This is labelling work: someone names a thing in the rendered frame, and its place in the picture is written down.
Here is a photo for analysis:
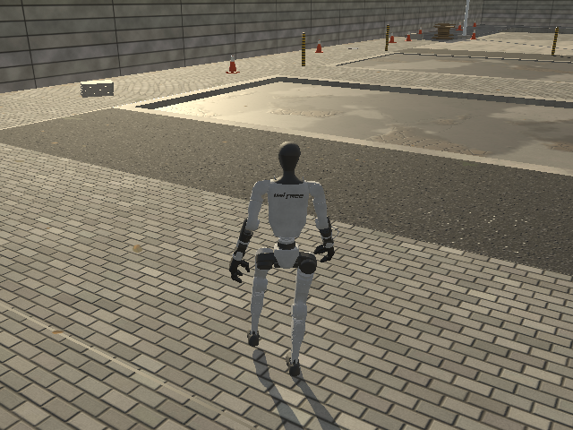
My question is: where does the robot left upper arm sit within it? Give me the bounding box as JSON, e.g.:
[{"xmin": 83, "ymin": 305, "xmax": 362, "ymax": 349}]
[{"xmin": 245, "ymin": 180, "xmax": 270, "ymax": 230}]

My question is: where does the right robot shin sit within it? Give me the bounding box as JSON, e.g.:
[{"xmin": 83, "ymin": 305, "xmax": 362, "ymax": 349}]
[{"xmin": 290, "ymin": 304, "xmax": 307, "ymax": 364}]

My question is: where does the robot left forearm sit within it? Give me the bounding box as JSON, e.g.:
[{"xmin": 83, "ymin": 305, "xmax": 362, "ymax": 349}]
[{"xmin": 232, "ymin": 216, "xmax": 253, "ymax": 261}]

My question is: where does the robot head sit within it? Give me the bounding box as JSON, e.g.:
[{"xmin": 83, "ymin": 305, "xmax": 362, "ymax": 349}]
[{"xmin": 273, "ymin": 142, "xmax": 304, "ymax": 185}]

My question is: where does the robot right hand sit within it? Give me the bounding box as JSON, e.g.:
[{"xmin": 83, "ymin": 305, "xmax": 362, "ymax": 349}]
[{"xmin": 313, "ymin": 245, "xmax": 335, "ymax": 262}]

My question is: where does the robot right upper arm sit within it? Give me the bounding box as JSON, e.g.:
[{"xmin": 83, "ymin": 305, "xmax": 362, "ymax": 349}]
[{"xmin": 307, "ymin": 181, "xmax": 329, "ymax": 229}]

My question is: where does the robot right forearm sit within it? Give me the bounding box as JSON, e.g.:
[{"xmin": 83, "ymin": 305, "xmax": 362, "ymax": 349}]
[{"xmin": 319, "ymin": 216, "xmax": 334, "ymax": 248}]

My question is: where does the robot left hand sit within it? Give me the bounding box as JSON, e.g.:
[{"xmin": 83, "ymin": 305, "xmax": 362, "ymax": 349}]
[{"xmin": 229, "ymin": 257, "xmax": 250, "ymax": 283}]

